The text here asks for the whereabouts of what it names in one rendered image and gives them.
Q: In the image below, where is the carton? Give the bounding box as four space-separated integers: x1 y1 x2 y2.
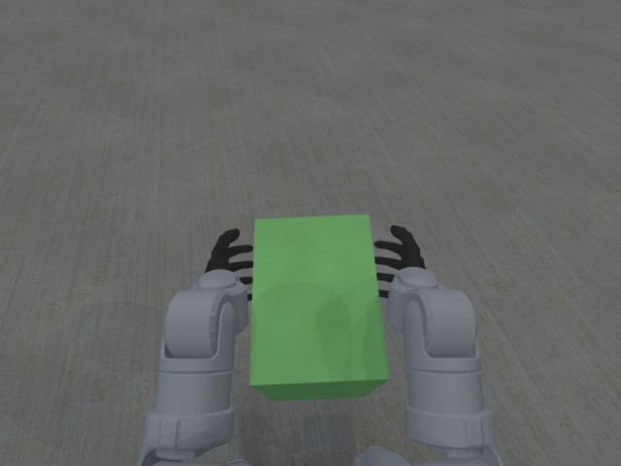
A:
249 215 390 401

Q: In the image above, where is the robot right hand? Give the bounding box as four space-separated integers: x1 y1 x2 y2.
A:
375 225 426 299

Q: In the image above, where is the robot left hand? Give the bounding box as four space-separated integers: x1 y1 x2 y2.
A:
205 228 253 301

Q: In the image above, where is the robot left forearm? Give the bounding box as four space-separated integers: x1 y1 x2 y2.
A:
137 269 249 466

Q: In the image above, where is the robot right forearm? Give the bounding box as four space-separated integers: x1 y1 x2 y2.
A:
386 267 504 466

